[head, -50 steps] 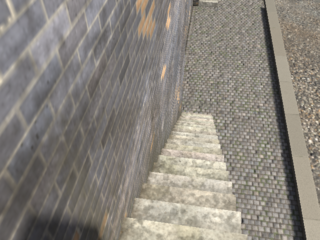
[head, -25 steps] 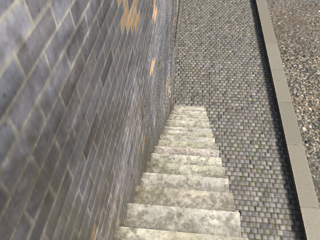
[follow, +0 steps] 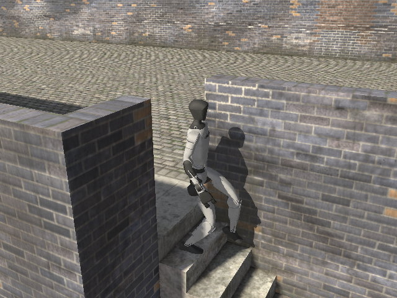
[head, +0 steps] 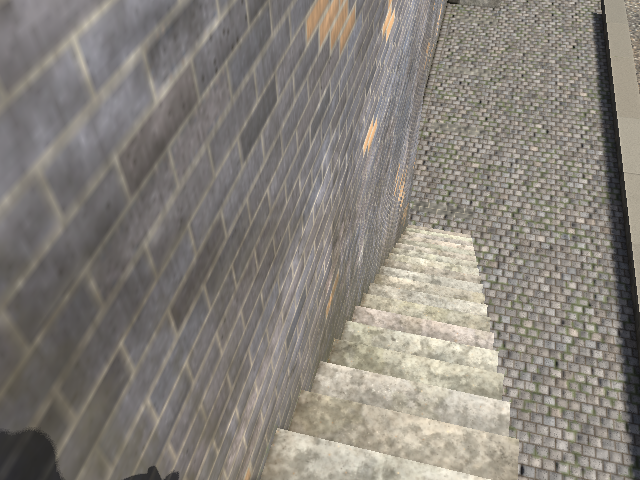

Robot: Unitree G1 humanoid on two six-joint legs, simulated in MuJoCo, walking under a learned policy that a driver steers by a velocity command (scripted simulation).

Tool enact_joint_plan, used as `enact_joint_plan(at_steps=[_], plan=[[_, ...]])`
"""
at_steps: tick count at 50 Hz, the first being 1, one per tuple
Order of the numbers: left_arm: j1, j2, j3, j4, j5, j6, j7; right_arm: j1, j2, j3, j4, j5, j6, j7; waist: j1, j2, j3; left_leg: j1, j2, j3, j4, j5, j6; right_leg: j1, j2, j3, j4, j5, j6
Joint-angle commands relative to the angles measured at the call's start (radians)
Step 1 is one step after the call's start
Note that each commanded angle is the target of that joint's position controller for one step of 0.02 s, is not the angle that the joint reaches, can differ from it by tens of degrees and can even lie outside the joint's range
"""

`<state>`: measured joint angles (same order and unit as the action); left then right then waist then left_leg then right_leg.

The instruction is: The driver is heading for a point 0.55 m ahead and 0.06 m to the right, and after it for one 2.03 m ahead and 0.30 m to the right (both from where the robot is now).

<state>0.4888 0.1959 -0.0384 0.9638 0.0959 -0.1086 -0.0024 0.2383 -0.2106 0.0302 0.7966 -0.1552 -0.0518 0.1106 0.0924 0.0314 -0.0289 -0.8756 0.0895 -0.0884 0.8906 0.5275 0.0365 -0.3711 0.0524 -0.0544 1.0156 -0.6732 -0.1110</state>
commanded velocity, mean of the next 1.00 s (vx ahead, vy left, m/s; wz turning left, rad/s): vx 0.44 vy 0.00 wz -0.31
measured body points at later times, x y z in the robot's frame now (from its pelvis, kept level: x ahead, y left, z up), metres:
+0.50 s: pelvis +0.23 +0.08 -0.17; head +0.24 +0.07 +0.28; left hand +0.29 +0.30 -0.31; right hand +0.18 -0.10 -0.32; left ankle +0.21 +0.16 -0.87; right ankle +0.40 -0.10 -0.79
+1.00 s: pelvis +0.43 -0.01 -0.34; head +0.45 -0.02 +0.11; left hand +0.53 +0.23 -0.48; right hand +0.37 -0.23 -0.49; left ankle +0.55 +0.10 -0.93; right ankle +0.41 -0.11 -1.06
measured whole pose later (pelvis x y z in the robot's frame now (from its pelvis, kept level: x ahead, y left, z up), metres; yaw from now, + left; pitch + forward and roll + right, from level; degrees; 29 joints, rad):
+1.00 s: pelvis +0.43 -0.01 -0.34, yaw -22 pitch +1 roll -2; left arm 0.37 0.28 0.01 1.01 0.08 -0.10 -0.05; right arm 0.34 -0.19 -0.01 0.93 -0.07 -0.07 0.12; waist -0.02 0.04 0.03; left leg -0.86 0.09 -0.05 1.44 -0.13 0.00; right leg -0.35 0.03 -0.11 0.63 -0.30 -0.07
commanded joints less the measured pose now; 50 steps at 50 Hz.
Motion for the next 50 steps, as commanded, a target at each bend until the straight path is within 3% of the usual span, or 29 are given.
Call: enact_joint_plan(at_steps=[1, 4, 5, 7, 8, 9, 11, 12, 13, 15, 16, 18, 20, 22, 26, 28, 30, 36, 37, 38, 39, 40, 41, 42, 44, 45, 46, 47, 50], plan=[[-0.008, 0.124, 0.001, -0.059, -0.002, 0.011, -0.008, -0.111, -0.066, 0.009, -0.102, -0.011, 0.005, 0.005, 0.01, -0.038, 0.163, 0.071, -0.007, 0.063, -0.095, -0.076, -0.015, -0.168, -0.209, 0.39, -0.223, -0.052, -0.208], [-0.01, 0.248, 0.034, -0.04, -0.033, 0.004, 0.005, -0.213, -0.066, 0.033, -0.16, 0.01, 0.015, 0.025, 0.076, -0.055, 0.214, 0.138, -0.02, 0.07, -0.329, -0.231, -0.056, -0.073, -0.219, 0.462, -0.182, -0.071, -0.208], [-0.074, 0.257, 0.032, -0.041, -0.025, -0.005, 0.005, -0.17, -0.062, 0.035, -0.182, 0.008, 0.013, 0.015, 0.036, -0.149, 0.189, 0.225, -0.01, 0.041, -0.247, -0.215, -0.064, -0.106, -0.228, 0.487, -0.11, 0.071, -0.204], [-0.18, 0.282, 0.043, -0.06, 0.011, -0.002, -0.027, 0.034, -0.099, 0.026, -0.147, 0.008, -0.004, 0.007, -0.055, -0.033, 0.126, 0.452, 0.011, 0.016, -0.353, -0.289, -0.027, -0.093, -0.245, 0.489, 0.144, 0.214, -0.143], [-0.073, 0.258, 0.05, 0.006, -0.031, 0.002, -0.036, 0.14, -0.129, -0.007, -0.131, 0.031, -0.023, 0.005, -0.102, 0.062, 0.096, 0.648, -0.05, 0.127, -0.679, -0.333, -0.01, -0.049, -0.147, 0.337, 0.361, 0.134, -0.082], [0.167, 0.23, 0.051, 0.118, -0.002, 0.012, -0.085, 0.278, -0.178, -0.05, -0.039, 0.038, -0.039, -0.015, -0.088, 0.136, 0.04, 0.91, -0.048, 0.193, -0.585, -0.223, 0.042, -0.144, -0.018, 0.16, 0.645, 0.161, 0.006], [0.187, 0.147, 0.053, 0.044, -0.019, 0.013, -0.128, 0.398, -0.23, -0.072, -0.065, 0.082, -0.024, 0.022, -0.1, 0.222, -0.233, 1.322, 0.164, -0.109, -0.114, 0.273, 0.285, -0.694, 0.031, 0.161, 1.196, 0.028, 0.095], [0.091, 0.121, 0.029, -0.041, -0.048, 0.003, -0.111, 0.438, -0.214, -0.075, -0.042, 0.07, -0.027, 0.042, -0.141, 0.163, -0.211, 1.27, 0.276, -0.275, -0.256, 0.058, 0.355, -0.85, 0.021, 0.164, 1.23, 0.063, 0.116], [-0.042, 0.106, 0.013, -0.128, -0.066, -0.003, -0.079, 0.33, -0.239, -0.084, -0.046, 0.096, -0.033, 0.047, -0.131, 0.115, -0.094, 1.143, 0.38, -0.436, -0.407, -0.412, 0.386, -1.019, -0.04, 0.155, 1.159, 0.134, 0.141], [-0.018, 0.109, -0.006, -0.098, -0.075, -0.007, -0.02, 0.184, -0.008, -0.025, -0.06, 0.082, -0.057, 0.054, -0.028, -0.144, 0.034, 0.71, 0.344, -0.319, -0.485, -0.708, 0.335, -0.911, -0.151, 0.248, 0.843, 0.475, 0.104], [0.037, 0.091, -0.012, -0.069, -0.05, 0.019, -0.023, 0.141, 0.088, 0.004, -0.031, 0.051, -0.067, 0.023, 0.017, -0.101, 0.1, 0.501, 0.331, -0.281, -0.507, -0.648, 0.312, -0.826, -0.219, 0.267, 0.607, 0.66, 0.086], [0.084, 0.11, 0.021, -0.003, -0.013, 0.047, -0.063, 0.128, 0.031, -0.006, -0.029, 0.105, -0.082, -0.026, -0.008, -0.015, 0.072, 0.298, 0.165, -0.051, -0.482, -0.752, 0.253, -0.602, -0.152, 0.164, 0.365, 0.812, 0.087], [0.008, 0.108, 0.027, -0.042, -0.021, 0.062, -0.082, 0.236, -0.049, -0.019, 0.06, 0.067, -0.072, -0.038, -0.045, 0.02, 0.025, 0.34, 0.205, -0.091, -0.48, -0.708, 0.244, -0.61, -0.14, 0.158, 0.509, 0.809, 0.113], [-0.018, 0.121, 0.033, -0.065, -0.018, 0.049, -0.069, 0.231, 0.051, 0.009, 0.095, 0.059, -0.091, -0.062, -0.05, 0.023, 0.025, 0.554, 0.214, -0.07, -0.405, -0.556, 0.205, -0.751, -0.168, 0.299, 0.174, 1.004, 0.101], [-0.039, 0.138, 0.055, -0.04, -0.046, 0.046, -0.054, 0.189, 0.018, 0.005, 0.091, 0.059, -0.073, -0.052, -0.043, -0.018, 0.055, 0.441, 0.165, 0.09, -0.36, -0.748, 0.19, -0.538, -0.157, 0.223, 0.029, 1.123, 0.132], [-0.11, 0.096, 0.036, -0.009, -0.016, 0.05, -0.06, 0.243, 0.07, 0.009, 0.086, 0.044, -0.071, -0.08, -0.089, 0.024, 0.065, 0.417, 0.131, 0.206, -0.221, -0.903, 0.146, -0.381, -0.19, 0.106, -0.199, 1.253, 0.104], [-0.273, 0.086, 0.036, -0.054, -0.056, 0.048, -0.064, 0.369, 0.067, 0.005, 0.112, 0.023, -0.046, -0.09, -0.169, -0.028, 0.132, 0.45, 0.161, 0.178, -0.179, -0.994, 0.144, -0.316, -0.17, 0.048, -0.281, 1.143, 0.109], [-0.4, 0.064, -0.001, -0.085, -0.047, 0.043, -0.031, 0.461, -0.026, -0.044, 0.17, 0.081, 0.006, -0.117, -0.26, -0.015, 0.205, 0.749, 0.261, -0.006, -0.01, -0.787, 0.176, -0.313, -0.191, 0.086, -0.726, 0.828, 0.106], [-0.24, 0.085, 0.012, -0.033, -0.036, 0.035, -0.026, 0.405, -0.042, -0.056, 0.162, 0.049, -0.004, -0.099, -0.175, -0.014, 0.166, 0.665, 0.237, 0.058, 0.158, -0.633, 0.138, -0.126, -0.177, 0.068, -0.625, 0.954, 0.096], [-0.107, 0.143, 0.039, 0.024, -0.034, 0.032, -0.022, 0.303, -0.073, -0.066, 0.144, 0.066, -0.004, -0.075, -0.107, -0.08, 0.1, 0.571, 0.167, 0.127, 0.36, -0.735, 0.114, 0.071, -0.135, 0.004, -0.808, 0.971, 0.089], [0.094, 0.23, 0.085, 0.073, -0.055, 0.027, -0.019, 0.318, -0.085, -0.065, 0.172, 0.033, -0.002, -0.037, -0.006, -0.142, 0.026, 0.396, 0.096, 0.226, 0.599, -0.72, 0.072, 0.426, -0.099, -0.078, -0.819, 1.264, 0.046], [0.315, 0.328, 0.135, 0.111, -0.054, 0.031, -0.024, 0.33, -0.061, -0.051, 0.201, 0.045, -0.002, 0.002, 0.101, -0.231, -0.137, 0.111, -0.001, 0.256, 1.024, -0.982, -0.006, 0.849, -0.228, 0.032, -0.606, 1.661, -0.107], [0.439, 0.422, 0.159, 0.153, -0.049, 0.029, -0.027, 0.306, 0.033, -0.03, 0.123, 0.071, -0.012, 0.036, 0.085, -0.302, -0.445, -0.119, -0.085, 0.195, 1.373, -1.487, -0.063, 1.282, -0.437, 0.198, -0.295, 2.06, -0.278], [0.4, 0.421, 0.195, 0.137, -0.047, 0.036, -0.031, 0.103, 0.016, -0.018, 0.006, 0.121, -0.034, 0.027, 0.149, -0.152, -0.346, -0.381, -0.044, 0.106, 1.331, -1.509, -0.066, 1.235, -0.534, 0.287, -0.334, 1.967, -0.286], [0.129, 0.313, 0.134, 0.077, -0.02, 0.043, -0.054, 0.146, -0.034, -0.022, 0.005, 0.117, -0.04, -0.02, -0.007, 0.039, -0.082, -0.287, 0.031, 0.031, 1.027, -1.311, -0.055, 0.589, -0.471, 0.245, -0.426, 1.311, -0.191], [0.019, 0.199, 0.092, 0.047, -0.024, 0.034, -0.064, 0.322, 0.053, -0.006, 0.087, 0.102, -0.034, -0.031, -0.115, 0.04, 0.004, -0.146, 0.055, -0.002, 0.778, -1.042, -0.038, 0.282, -0.398, 0.142, -0.49, 1.112, -0.146], [-0.023, 0.158, 0.075, 0.024, -0.006, 0.029, -0.07, 0.384, 0.069, -0.007, 0.138, 0.094, -0.017, -0.023, -0.155, -0.035, 0.139, -0.007, 0.053, 0.015, 0.739, -0.924, -0.036, -0.001, -0.385, 0.112, -0.58, 1.118, -0.16], [-0.135, 0.073, 0.046, -0.018, -0.024, 0.005, -0.056, 0.437, 0.068, -0.02, 0.196, 0.081, -0.005, -0.002, -0.195, 0.004, 0.177, 0.173, 0.064, 0.016, 0.48, -0.622, -0.032, -0.257, -0.345, 0.048, -0.629, 0.96, -0.157], [-0.136, 0.211, 0.058, -0.003, 0.005, -0.019, -0.042, 0.489, 0.038, -0.033, 0.257, 0.073, 0.003, 0.044, -0.206, -0.075, 0.076, 0.3, -0.009, 0.022, 0.59, -0.428, -0.029, -0.344, -0.342, 0.073, -0.527, 0.838, -0.209]])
